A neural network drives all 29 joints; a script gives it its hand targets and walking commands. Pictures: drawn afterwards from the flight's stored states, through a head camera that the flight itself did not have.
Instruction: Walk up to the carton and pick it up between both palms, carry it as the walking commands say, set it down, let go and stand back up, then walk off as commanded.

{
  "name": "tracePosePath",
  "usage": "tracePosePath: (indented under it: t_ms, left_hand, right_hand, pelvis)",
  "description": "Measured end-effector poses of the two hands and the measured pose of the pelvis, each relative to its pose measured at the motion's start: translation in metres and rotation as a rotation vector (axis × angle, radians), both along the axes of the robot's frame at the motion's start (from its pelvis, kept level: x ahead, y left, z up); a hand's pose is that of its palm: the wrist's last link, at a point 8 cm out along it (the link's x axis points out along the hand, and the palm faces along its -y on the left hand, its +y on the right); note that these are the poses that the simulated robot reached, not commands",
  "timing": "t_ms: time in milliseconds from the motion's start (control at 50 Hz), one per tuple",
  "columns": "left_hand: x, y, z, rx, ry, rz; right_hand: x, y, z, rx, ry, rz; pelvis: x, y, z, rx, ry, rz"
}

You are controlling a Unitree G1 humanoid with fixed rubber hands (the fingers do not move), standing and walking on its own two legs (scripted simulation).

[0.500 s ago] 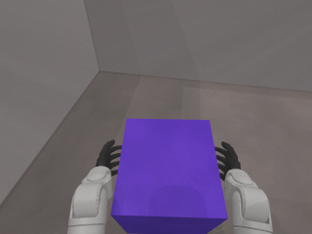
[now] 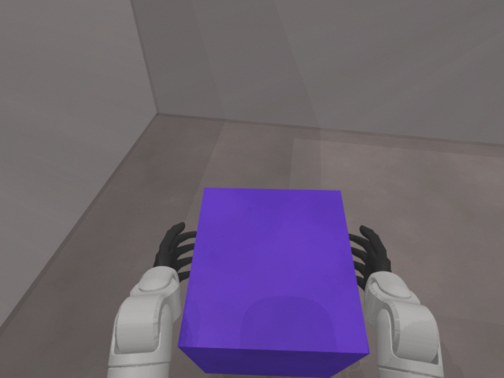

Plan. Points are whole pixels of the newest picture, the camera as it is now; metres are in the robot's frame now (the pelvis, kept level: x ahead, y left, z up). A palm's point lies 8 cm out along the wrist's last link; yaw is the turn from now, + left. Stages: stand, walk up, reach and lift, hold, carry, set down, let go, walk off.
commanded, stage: carry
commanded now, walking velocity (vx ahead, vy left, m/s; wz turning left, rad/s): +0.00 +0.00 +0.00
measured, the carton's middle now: (269, 286) +0.28 +0.00 +0.00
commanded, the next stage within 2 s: hold in 0.24 s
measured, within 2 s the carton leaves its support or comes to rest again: neither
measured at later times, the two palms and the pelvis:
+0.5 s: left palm (163, 301) +0.23 +0.16 +0.04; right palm (371, 312) +0.23 -0.15 +0.04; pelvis -0.01 +0.00 +0.01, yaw -7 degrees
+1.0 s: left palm (166, 287) +0.25 +0.15 +0.05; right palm (375, 305) +0.23 -0.15 +0.05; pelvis -0.04 +0.02 +0.00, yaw -9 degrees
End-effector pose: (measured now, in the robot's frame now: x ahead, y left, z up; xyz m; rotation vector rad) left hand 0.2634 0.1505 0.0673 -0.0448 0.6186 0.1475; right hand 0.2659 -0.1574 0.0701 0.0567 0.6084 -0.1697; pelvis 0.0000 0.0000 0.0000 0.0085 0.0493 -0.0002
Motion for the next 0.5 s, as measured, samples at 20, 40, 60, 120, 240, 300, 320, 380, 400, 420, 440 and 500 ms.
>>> tracePosePath:
  t_ms: [20,40,60,120,240,300,320,380,400,420,440,500]
  left_hand:
    - [0.0,0.0,0.001,0.0,0.001,0.0]
    - [0.0,-0.001,0.001,0.0,0.001,-0.001]
    - [0.0,-0.001,0.002,0.0,0.002,-0.001]
    - [0.0,-0.003,0.003,-0.001,0.005,-0.002]
    - [0.0,-0.006,0.004,-0.001,0.009,-0.003]
    - [-0.001,-0.003,-0.02,0.025,0.067,-0.017]
    - [-0.005,-0.001,-0.03,0.034,0.088,-0.021]
    - [-0.021,0.002,-0.045,0.041,0.106,-0.032]
    - [-0.025,0.002,-0.045,0.036,0.097,-0.032]
    - [-0.027,0.003,-0.044,0.03,0.084,-0.031]
    - [-0.028,0.003,-0.041,0.025,0.07,-0.031]
    - [-0.029,0.006,-0.032,0.023,0.031,-0.032]
  right_hand:
    - [0.0,0.0,0.0,0.001,0.001,-0.001]
    - [-0.001,-0.001,0.001,0.001,0.001,-0.002]
    - [-0.001,-0.001,0.001,0.002,0.002,-0.003]
    - [-0.001,-0.003,0.002,0.003,0.005,-0.005]
    - [-0.002,-0.006,0.003,0.007,0.009,-0.009]
    - [-0.001,-0.003,-0.019,-0.038,0.067,0.024]
    - [-0.003,-0.002,-0.029,-0.048,0.087,0.033]
    - [-0.02,0.002,-0.044,-0.054,0.106,0.041]
    - [-0.026,0.002,-0.045,-0.05,0.098,0.034]
    - [-0.03,0.003,-0.044,-0.048,0.086,0.027]
    - [-0.033,0.003,-0.042,-0.047,0.072,0.021]
    - [-0.037,0.006,-0.035,-0.05,0.034,0.015]
  pelvis:
    - [0.0,0.0,0.0,0.0,-0.001,0.0]
    - [0.001,-0.001,0.0,0.0,-0.001,-0.001]
    - [0.001,-0.001,0.0,0.0,-0.002,-0.001]
    - [0.001,-0.002,0.0,0.001,-0.004,-0.002]
    - [0.002,-0.004,0.0,0.002,-0.008,-0.004]
    - [-0.001,-0.005,0.003,0.012,-0.076,-0.025]
    - [-0.002,-0.004,0.004,0.012,-0.087,-0.036]
    - [-0.003,-0.003,0.006,0.012,-0.093,-0.076]
    - [-0.003,-0.002,0.007,0.011,-0.092,-0.091]
    - [-0.004,-0.001,0.007,0.01,-0.092,-0.102]
    - [-0.005,0.0,0.007,0.009,-0.094,-0.11]
    - [-0.01,0.003,0.008,0.006,-0.111,-0.118]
